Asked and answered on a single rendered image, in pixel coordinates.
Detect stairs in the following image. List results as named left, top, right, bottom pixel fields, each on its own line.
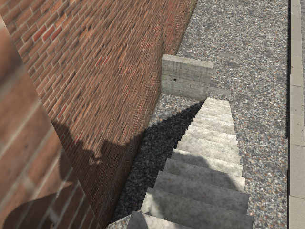
left=126, top=97, right=254, bottom=229

